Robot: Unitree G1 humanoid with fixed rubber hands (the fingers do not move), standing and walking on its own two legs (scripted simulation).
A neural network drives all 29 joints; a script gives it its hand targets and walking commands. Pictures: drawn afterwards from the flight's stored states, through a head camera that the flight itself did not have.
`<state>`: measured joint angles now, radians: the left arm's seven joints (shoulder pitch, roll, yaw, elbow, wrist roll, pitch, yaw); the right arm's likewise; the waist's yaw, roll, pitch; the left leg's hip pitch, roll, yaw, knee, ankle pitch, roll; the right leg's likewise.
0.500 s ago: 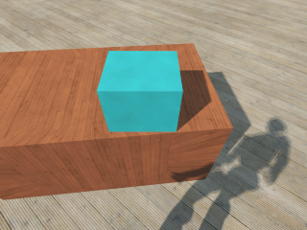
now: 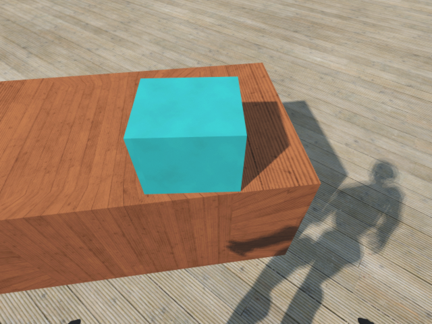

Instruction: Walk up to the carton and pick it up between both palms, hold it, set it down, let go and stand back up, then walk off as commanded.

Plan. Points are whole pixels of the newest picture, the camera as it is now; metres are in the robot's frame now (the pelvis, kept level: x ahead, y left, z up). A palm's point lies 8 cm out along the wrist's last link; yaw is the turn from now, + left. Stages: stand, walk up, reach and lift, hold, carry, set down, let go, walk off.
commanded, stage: stand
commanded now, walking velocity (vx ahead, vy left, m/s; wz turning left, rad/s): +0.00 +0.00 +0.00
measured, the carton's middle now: (191, 135) +0.64 +0.07 -0.08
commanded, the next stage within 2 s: none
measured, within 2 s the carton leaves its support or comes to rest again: neither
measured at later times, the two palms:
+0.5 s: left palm out of the picture +0.08 +0.31 -0.11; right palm out of the picture +0.05 -0.30 -0.12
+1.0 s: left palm out of the picture +0.07 +0.31 -0.12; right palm out of the picture +0.05 -0.29 -0.12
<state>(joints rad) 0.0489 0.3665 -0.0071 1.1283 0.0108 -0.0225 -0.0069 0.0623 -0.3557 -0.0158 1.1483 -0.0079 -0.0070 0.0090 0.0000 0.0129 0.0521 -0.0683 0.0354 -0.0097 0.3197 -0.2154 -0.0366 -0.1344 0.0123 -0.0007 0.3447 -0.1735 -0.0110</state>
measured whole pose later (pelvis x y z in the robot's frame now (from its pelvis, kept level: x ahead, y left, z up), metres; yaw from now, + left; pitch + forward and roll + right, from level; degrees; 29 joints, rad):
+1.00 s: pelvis -0.01 +0.01 +0.00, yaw -1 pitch -3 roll +0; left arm 0.09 0.36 -0.01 1.14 0.01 -0.02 -0.01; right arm 0.11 -0.34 -0.01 1.14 -0.01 -0.01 0.01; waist 0.00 0.00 0.05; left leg -0.06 0.03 0.02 0.32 -0.21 -0.03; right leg -0.13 0.01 0.03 0.33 -0.15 0.00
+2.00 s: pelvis +0.00 +0.02 +0.00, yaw -2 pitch -2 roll +0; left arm 0.10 0.37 -0.02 1.12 0.01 -0.01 0.00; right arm 0.12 -0.35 -0.01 1.14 -0.01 -0.01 0.01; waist 0.00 0.00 0.05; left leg -0.06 0.02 0.03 0.31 -0.21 -0.01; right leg -0.14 0.00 0.04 0.34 -0.16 0.01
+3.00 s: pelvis -0.01 +0.02 +0.00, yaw -2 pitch -3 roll +0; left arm 0.11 0.37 -0.01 1.12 0.01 -0.01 0.00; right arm 0.13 -0.34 -0.01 1.14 -0.01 -0.01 0.01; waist 0.00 0.00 0.05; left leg -0.06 0.02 0.04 0.32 -0.21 -0.01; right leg -0.14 0.00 0.05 0.34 -0.15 0.01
